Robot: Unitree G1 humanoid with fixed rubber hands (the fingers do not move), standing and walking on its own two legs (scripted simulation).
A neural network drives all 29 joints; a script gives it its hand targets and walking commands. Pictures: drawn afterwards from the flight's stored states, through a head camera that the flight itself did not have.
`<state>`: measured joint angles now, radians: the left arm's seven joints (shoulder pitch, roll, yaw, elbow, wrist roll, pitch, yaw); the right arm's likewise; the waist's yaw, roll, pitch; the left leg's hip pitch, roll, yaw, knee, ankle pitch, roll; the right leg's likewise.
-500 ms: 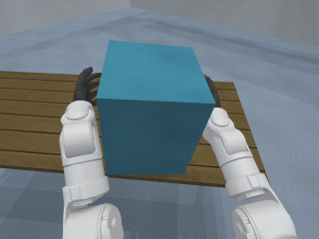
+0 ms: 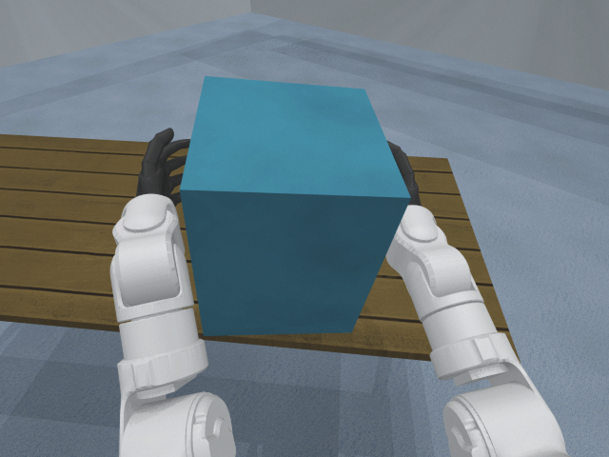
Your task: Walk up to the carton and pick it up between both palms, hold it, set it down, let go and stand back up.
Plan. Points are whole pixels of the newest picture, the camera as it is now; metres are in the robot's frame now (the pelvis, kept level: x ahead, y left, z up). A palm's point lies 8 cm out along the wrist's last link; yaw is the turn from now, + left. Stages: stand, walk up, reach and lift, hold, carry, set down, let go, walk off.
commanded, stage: hold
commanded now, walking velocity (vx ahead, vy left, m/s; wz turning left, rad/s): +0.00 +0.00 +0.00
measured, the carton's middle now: (283, 213) +0.38 +0.01 +0.17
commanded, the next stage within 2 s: none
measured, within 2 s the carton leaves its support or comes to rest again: neither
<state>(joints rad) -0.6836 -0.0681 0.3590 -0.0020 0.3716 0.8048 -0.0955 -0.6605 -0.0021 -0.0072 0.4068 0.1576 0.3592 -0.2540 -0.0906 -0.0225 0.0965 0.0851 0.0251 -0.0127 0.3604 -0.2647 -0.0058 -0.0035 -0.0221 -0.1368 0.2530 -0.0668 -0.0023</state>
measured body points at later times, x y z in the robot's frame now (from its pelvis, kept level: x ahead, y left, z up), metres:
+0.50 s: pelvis +0.00 +0.00 +0.00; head -0.04 +0.02 +0.45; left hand +0.38 +0.15 +0.23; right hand +0.37 -0.14 +0.19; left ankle -0.03 +0.12 -0.75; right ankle +0.06 -0.12 -0.75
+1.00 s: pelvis +0.00 +0.00 +0.00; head -0.04 +0.01 +0.45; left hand +0.38 +0.15 +0.23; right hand +0.37 -0.14 +0.19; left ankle -0.03 +0.12 -0.75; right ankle +0.06 -0.12 -0.75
